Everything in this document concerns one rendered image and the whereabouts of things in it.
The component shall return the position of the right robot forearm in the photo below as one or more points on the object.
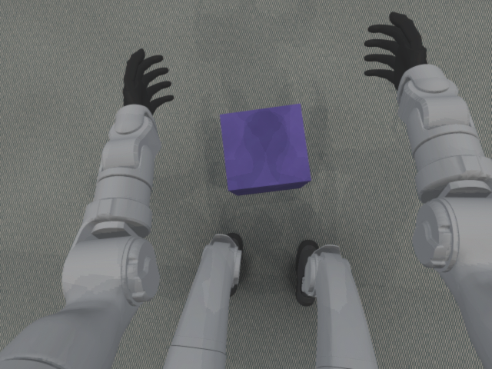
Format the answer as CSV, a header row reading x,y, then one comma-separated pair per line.
x,y
444,141

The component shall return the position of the robot right foot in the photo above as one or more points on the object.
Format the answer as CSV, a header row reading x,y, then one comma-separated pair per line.
x,y
305,250

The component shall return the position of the robot right hand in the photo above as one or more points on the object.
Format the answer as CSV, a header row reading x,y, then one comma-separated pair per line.
x,y
407,48

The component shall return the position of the left robot forearm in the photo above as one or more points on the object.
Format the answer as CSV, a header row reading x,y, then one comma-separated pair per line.
x,y
123,189

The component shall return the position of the robot left upper arm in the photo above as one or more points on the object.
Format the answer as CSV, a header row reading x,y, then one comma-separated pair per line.
x,y
105,282

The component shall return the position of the robot left hand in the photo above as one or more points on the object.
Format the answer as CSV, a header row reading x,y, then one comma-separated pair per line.
x,y
135,90

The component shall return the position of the left robot thigh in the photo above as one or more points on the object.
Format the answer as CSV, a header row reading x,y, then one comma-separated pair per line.
x,y
200,338

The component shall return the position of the carton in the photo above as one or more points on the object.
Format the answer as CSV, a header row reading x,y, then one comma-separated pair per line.
x,y
265,150

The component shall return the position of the robot right upper arm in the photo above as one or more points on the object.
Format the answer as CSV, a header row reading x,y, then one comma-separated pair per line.
x,y
454,237

